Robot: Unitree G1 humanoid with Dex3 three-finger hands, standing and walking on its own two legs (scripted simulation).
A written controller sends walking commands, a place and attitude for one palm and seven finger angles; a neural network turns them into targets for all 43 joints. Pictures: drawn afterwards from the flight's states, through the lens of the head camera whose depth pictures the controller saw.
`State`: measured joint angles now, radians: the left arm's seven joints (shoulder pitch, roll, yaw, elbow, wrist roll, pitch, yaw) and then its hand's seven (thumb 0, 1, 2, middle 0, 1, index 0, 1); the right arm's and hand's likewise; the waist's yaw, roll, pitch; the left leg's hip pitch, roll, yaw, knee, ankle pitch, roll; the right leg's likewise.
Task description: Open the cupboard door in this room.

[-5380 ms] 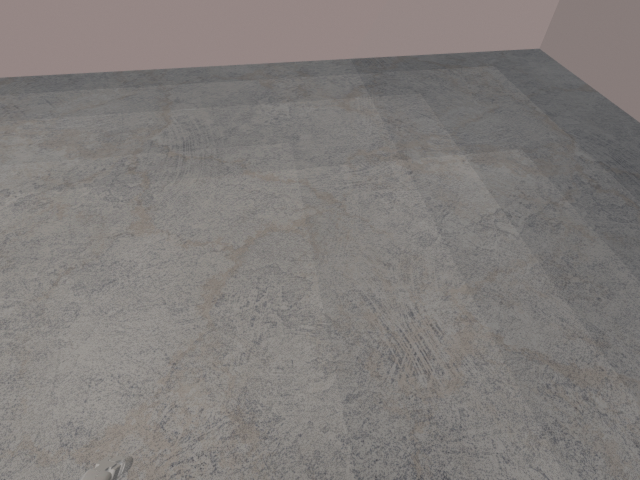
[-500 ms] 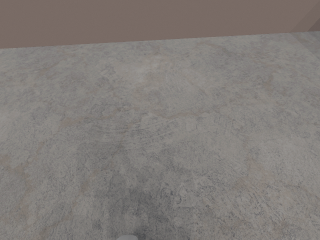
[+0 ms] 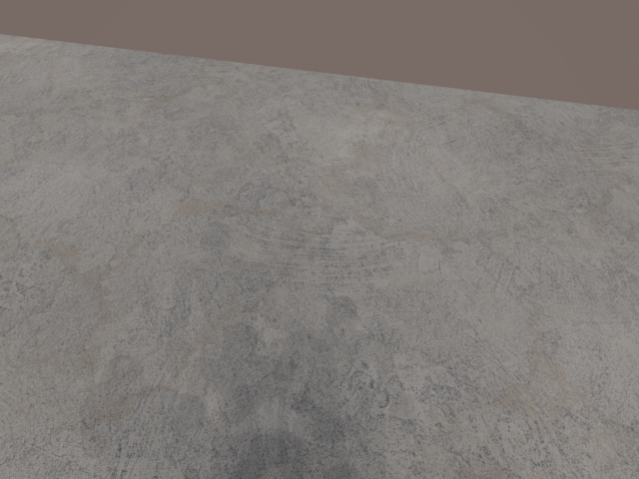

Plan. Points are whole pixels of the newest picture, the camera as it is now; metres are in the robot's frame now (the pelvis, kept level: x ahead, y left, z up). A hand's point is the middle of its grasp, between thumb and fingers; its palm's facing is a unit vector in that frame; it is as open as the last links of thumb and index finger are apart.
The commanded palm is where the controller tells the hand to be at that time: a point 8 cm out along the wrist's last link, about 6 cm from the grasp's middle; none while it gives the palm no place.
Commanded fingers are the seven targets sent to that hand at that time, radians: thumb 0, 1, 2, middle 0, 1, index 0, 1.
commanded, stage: turn or walk to find it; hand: left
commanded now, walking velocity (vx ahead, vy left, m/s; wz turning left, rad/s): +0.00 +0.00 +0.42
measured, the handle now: out of the picture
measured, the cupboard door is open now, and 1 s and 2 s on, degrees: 0 0 0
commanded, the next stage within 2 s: none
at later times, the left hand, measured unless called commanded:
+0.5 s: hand out of the picture +0.00 +0.14 -0.15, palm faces +0.25 -0.93 -0.26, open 7.4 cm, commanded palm none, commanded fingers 0.00 0.90 0.90 -0.20 -0.30 -0.20 -0.30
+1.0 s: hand out of the picture -0.09 +0.21 -0.17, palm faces +0.46 -0.85 -0.25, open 7.4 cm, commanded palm none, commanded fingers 0.00 0.90 0.90 -0.20 -0.30 -0.20 -0.30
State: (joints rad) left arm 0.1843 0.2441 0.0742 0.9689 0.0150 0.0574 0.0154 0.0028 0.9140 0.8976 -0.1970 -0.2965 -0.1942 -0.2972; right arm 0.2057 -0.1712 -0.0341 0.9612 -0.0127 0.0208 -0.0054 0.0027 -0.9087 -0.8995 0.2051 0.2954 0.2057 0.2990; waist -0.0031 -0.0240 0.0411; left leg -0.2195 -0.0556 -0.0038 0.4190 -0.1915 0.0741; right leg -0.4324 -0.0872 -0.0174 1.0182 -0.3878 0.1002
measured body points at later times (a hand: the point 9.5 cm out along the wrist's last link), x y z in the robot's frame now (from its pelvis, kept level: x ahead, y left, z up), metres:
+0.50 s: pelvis -0.03 -0.06 +0.00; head -0.01 -0.09 +0.45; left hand -0.02 +0.19 -0.13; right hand +0.03 -0.32 -0.17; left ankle -0.09 +0.10 -0.65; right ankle -0.02 -0.15 -0.74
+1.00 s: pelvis -0.07 -0.02 +0.00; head -0.05 +0.01 +0.45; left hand -0.12 +0.25 -0.15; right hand +0.12 -0.20 -0.14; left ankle -0.10 +0.08 -0.74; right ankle -0.02 -0.16 -0.68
